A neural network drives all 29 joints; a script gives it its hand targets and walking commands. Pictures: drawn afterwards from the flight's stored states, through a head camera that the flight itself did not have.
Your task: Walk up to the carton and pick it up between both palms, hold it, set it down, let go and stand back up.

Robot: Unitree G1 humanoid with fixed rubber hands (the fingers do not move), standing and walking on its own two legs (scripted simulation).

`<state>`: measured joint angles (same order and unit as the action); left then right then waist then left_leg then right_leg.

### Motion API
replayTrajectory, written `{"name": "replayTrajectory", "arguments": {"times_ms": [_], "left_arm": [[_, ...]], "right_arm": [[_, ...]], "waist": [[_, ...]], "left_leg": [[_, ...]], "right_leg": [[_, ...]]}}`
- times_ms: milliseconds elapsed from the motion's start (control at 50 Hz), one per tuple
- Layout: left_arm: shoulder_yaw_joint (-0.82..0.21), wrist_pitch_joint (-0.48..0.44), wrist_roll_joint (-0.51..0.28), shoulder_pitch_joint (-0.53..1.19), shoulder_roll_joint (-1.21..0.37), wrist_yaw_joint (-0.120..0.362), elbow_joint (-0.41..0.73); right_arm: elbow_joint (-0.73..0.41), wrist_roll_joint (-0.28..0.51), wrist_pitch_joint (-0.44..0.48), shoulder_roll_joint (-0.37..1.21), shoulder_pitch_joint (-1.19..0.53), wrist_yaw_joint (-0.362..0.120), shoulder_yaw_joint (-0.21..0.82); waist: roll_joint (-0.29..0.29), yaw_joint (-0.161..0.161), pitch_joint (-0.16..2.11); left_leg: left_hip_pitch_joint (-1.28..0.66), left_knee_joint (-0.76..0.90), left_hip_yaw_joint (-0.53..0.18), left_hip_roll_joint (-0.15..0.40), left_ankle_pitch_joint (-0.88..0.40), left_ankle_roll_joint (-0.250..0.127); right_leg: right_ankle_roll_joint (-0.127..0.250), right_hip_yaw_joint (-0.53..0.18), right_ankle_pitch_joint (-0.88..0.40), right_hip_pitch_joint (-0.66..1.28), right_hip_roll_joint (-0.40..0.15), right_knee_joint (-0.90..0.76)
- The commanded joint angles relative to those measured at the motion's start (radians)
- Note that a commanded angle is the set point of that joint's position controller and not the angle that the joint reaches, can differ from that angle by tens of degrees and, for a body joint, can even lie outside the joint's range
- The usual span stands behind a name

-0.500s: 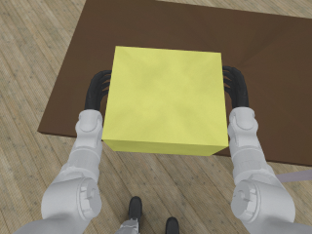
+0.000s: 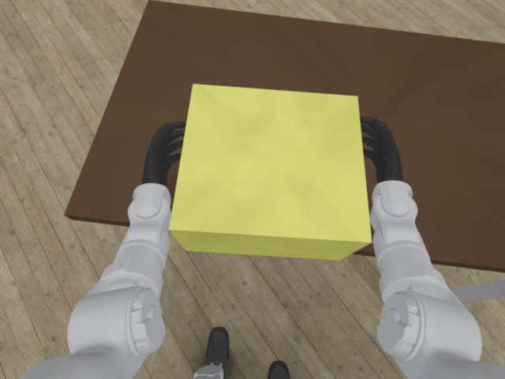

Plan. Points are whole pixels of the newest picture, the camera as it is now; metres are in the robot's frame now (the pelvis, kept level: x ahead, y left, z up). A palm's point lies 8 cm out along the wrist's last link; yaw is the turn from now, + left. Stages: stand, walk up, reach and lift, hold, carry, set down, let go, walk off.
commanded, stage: reach and lift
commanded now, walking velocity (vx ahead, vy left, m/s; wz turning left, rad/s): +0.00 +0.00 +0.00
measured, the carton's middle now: (269, 175) +0.43 +0.01 -0.02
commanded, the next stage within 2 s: none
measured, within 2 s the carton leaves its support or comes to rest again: leaves its support in 0.12 s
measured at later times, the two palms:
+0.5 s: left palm (150, 191) +0.38 +0.20 -0.01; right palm (386, 177) +0.41 -0.16 +0.04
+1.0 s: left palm (132, 156) +0.39 +0.19 +0.09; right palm (424, 155) +0.40 -0.17 +0.12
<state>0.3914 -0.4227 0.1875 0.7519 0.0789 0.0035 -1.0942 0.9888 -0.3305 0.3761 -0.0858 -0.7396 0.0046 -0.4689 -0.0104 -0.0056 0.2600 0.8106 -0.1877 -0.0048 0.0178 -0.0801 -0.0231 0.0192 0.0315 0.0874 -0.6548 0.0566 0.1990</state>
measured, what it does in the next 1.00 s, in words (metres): stands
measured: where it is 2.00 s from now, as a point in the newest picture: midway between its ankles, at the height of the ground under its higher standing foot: outside the picture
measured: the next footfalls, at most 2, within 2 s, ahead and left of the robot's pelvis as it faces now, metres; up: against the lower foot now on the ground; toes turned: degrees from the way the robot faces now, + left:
none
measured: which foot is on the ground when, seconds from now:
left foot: down 0.00-1.00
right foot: down 0.00-1.00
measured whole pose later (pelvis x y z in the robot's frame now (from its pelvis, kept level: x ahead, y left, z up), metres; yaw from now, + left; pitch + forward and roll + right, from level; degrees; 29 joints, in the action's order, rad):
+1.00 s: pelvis -0.01 +0.00 +0.01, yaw +2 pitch +10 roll -2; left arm 0.29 0.03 0.16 0.67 0.08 0.01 -0.79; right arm 0.89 -0.18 0.07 -0.11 -0.70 0.01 -0.32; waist -0.04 0.01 0.13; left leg 0.42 -0.22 -0.02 0.00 -0.03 -0.02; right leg 0.02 0.05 0.13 -0.24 0.04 0.19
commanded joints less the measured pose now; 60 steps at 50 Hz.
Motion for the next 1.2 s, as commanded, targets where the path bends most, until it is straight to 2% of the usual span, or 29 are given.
{"name": "replayTrajectory", "arguments": {"times_ms": [0,160,300,500,600,740,880,960,980,1000,1040,1060,1080,1100,1180], "left_arm": [[-0.244,-0.050,0.030,0.547,-0.537,0.071,0.091],[-0.303,-0.036,0.013,0.526,-0.546,0.041,0.112],[-0.385,0.003,-0.029,0.524,-0.555,0.017,0.179],[-0.555,0.098,-0.120,0.579,-0.601,0.001,0.406],[-0.599,0.168,-0.126,0.595,-0.621,0.000,0.521],[-0.535,0.288,-0.101,0.590,-0.569,0.022,0.551],[-0.376,0.368,-0.046,0.537,-0.481,0.069,0.489],[-0.335,0.399,-0.034,0.515,-0.451,0.089,0.504],[-0.290,0.420,-0.014,0.491,-0.425,0.100,0.491],[-0.286,0.441,-0.015,0.457,-0.410,0.112,0.480],[-0.273,0.485,-0.019,0.410,-0.369,0.132,0.514],[-0.270,0.500,-0.027,0.393,-0.363,0.140,0.519],[-0.281,0.504,-0.047,0.406,-0.345,0.142,0.567],[-0.293,0.505,-0.063,0.416,-0.330,0.141,0.589],[-0.407,0.482,-0.140,0.499,-0.348,0.125,0.736]], "right_arm": [[-0.047,-0.080,0.125,0.568,-0.450,-0.123,0.343],[-0.064,-0.083,0.134,0.533,-0.455,-0.135,0.356],[-0.081,-0.046,0.101,0.516,-0.456,-0.152,0.393],[-0.171,0.066,0.001,0.511,-0.466,-0.158,0.496],[-0.219,0.123,-0.055,0.507,-0.463,-0.150,0.528],[-0.231,0.162,-0.159,0.466,-0.494,-0.134,0.498],[-0.228,0.143,-0.226,0.436,-0.506,-0.131,0.422],[-0.267,0.128,-0.250,0.431,-0.501,-0.127,0.402],[-0.259,0.170,-0.276,0.443,-0.520,-0.128,0.395],[-0.262,0.185,-0.300,0.432,-0.509,-0.128,0.403],[-0.297,0.219,-0.352,0.430,-0.476,-0.118,0.425],[-0.328,0.219,-0.377,0.427,-0.463,-0.113,0.422],[-0.354,0.224,-0.395,0.420,-0.459,-0.104,0.432],[-0.404,0.228,-0.404,0.427,-0.467,-0.093,0.443],[-0.534,0.264,-0.405,0.475,-0.494,-0.046,0.542]], "waist": [[0.006,0.007,0.805],[0.038,0.005,0.817],[0.063,0.004,0.825],[0.106,0.027,0.846],[0.137,0.040,0.796],[0.122,0.026,0.625],[0.056,0.010,0.422],[0.020,0.014,0.357],[0.027,-0.007,0.278],[0.000,0.001,0.264],[0.003,-0.008,0.213],[0.001,-0.002,0.235],[-0.033,0.006,0.257],[-0.026,0.004,0.309],[0.024,0.027,0.523]], "left_leg": [[-0.688,-0.143,-0.008,0.012,-0.349,0.035],[-0.747,-0.151,-0.019,0.023,-0.291,0.060],[-0.794,-0.166,-0.026,0.028,-0.249,0.073],[-0.869,-0.210,-0.031,0.019,-0.232,0.089],[-0.942,-0.226,-0.036,0.018,-0.258,0.093],[-1.003,-0.187,-0.041,0.023,-0.228,0.077],[-0.980,-0.122,-0.028,0.015,-0.125,0.048],[-0.975,-0.093,-0.017,0.009,-0.073,0.039],[-0.971,-0.085,-0.030,-0.007,-0.038,0.022],[-0.976,-0.086,-0.031,-0.004,-0.027,0.022],[-0.951,-0.070,-0.026,-0.007,0.022,0.010],[-0.949,-0.065,-0.020,-0.012,0.034,0.013],[-0.946,-0.074,-0.020,-0.010,0.018,0.013],[-0.941,-0.070,-0.014,-0.013,-0.002,0.009],[-0.959,-0.108,-0.010,-0.017,-0.089,0.010]], "right_leg": [[-0.077,0.023,-0.554,0.246,-0.028,0.082],[-0.050,0.036,-0.372,0.156,-0.013,0.055],[-0.038,0.038,-0.251,0.098,-0.007,0.050],[-0.027,0.030,-0.162,0.069,-0.002,0.068],[-0.020,0.028,-0.156,0.095,-0.009,0.056],[-0.030,0.038,-0.125,0.188,-0.024,-0.002],[-0.053,0.050,-0.118,0.317,-0.033,-0.037],[-0.062,0.054,-0.115,0.376,-0.028,-0.045],[-0.054,0.030,-0.162,0.392,-0.048,-0.013],[-0.056,0.032,-0.192,0.421,-0.044,0.003],[-0.070,0.026,-0.201,0.460,-0.049,0.016],[-0.075,0.024,-0.188,0.472,-0.043,0.022],[-0.077,0.024,-0.213,0.465,-0.040,0.032],[-0.085,0.020,-0.243,0.495,-0.036,0.042],[-0.078,0.008,-0.357,0.516,-0.029,0.082]]}}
